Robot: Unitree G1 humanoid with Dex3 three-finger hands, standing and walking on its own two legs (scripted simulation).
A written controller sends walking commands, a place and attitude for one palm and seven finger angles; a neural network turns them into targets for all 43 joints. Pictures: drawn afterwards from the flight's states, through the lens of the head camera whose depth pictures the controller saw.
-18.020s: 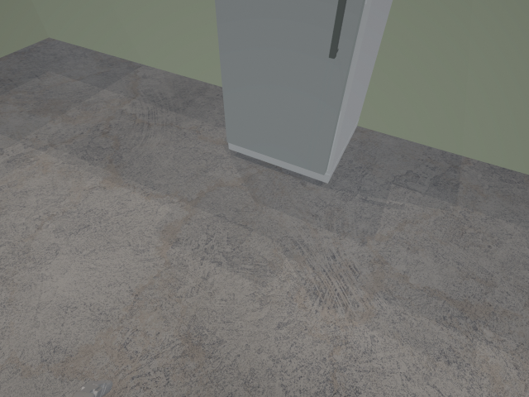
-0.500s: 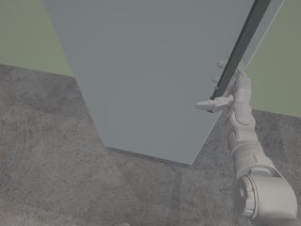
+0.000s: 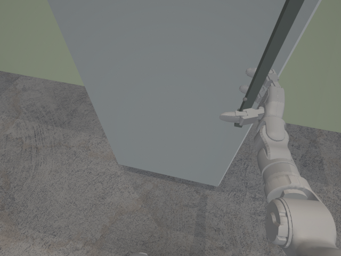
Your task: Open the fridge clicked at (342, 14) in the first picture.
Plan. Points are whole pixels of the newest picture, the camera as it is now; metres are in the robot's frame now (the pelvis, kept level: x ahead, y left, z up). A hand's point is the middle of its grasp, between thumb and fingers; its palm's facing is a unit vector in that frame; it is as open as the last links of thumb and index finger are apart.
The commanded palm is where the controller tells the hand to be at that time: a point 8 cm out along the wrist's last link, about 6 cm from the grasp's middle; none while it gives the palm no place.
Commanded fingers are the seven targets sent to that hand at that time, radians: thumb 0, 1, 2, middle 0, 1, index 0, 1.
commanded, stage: grip the handle and tug to test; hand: right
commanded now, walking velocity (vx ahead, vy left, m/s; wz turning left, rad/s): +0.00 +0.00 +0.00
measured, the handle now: (271, 44) +0.52 -0.12 +0.23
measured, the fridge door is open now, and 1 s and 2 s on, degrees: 0 0 10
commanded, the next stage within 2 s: pull the door a little, standing still in 1.28 s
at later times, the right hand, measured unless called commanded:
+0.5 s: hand (247, 99) +0.47 -0.10 +0.12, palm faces +0.07 +1.00 +0.01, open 6.5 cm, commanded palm +0.44 -0.15 +0.12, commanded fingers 0.00 -0.90 -0.90 0.45 1.40 0.45 1.40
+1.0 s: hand (244, 99) +0.47 -0.09 +0.12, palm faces +0.07 +1.00 +0.00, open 5.8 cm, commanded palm +0.43 -0.14 +0.12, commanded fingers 0.00 -0.90 -0.90 0.45 1.40 0.45 1.40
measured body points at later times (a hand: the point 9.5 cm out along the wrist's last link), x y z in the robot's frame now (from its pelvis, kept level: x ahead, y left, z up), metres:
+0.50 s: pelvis +0.00 +0.00 +0.00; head +0.06 +0.01 +0.45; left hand +0.04 +0.26 -0.13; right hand +0.46 -0.16 +0.12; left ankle -0.02 +0.13 -0.71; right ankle +0.03 -0.12 -0.71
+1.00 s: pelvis +0.01 +0.01 +0.00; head +0.06 +0.02 +0.45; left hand +0.05 +0.26 -0.13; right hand +0.46 -0.15 +0.12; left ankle -0.02 +0.13 -0.71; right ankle +0.03 -0.12 -0.71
